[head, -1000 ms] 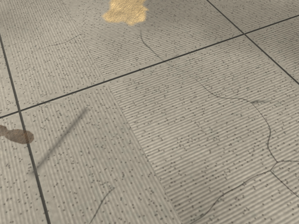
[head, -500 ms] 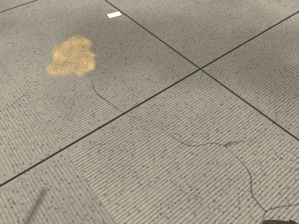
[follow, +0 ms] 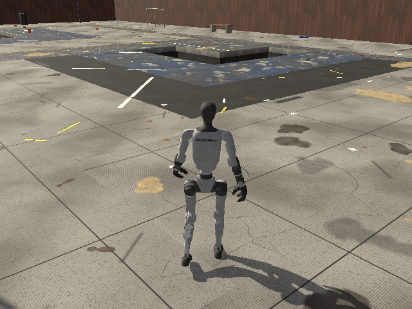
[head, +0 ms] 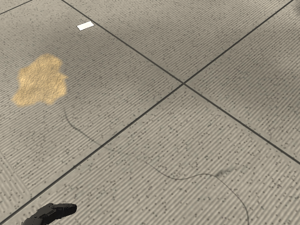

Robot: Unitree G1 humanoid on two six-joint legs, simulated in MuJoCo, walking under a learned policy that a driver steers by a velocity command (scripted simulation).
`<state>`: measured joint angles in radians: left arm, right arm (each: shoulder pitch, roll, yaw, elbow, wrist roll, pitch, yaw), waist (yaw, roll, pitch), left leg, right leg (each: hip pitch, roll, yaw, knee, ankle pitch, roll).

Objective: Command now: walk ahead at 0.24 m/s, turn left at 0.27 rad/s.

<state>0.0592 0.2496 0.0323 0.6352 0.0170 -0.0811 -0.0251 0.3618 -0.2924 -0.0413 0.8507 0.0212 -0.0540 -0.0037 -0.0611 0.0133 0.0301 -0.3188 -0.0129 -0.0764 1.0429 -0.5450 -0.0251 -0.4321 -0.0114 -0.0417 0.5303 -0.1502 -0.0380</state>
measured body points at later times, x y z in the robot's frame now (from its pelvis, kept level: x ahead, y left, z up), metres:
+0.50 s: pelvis +0.09 +0.04 +0.00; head +0.13 +0.07 +0.45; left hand +0.15 +0.35 -0.12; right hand +0.32 -0.19 -0.07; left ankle +0.10 +0.14 -0.73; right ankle +0.07 -0.11 -0.66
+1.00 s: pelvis +0.11 +0.01 +0.01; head +0.15 +0.00 +0.46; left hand +0.07 +0.32 -0.08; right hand +0.41 -0.15 -0.09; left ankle +0.03 +0.11 -0.65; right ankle +0.18 -0.09 -0.73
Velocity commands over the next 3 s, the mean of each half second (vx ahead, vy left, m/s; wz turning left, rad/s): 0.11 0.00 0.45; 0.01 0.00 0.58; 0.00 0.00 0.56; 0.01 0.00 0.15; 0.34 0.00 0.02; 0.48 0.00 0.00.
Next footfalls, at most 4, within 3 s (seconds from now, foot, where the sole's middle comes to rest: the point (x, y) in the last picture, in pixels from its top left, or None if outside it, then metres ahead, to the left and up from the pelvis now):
0.40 left None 0.14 0.15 -0.77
0.86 right None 0.21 -0.07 -0.77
1.28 left None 0.04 0.14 -0.77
1.72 right None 0.22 -0.01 -0.77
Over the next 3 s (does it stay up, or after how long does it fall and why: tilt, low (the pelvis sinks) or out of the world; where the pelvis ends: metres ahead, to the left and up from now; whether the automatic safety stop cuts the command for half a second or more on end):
stays up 0.39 0.36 0.02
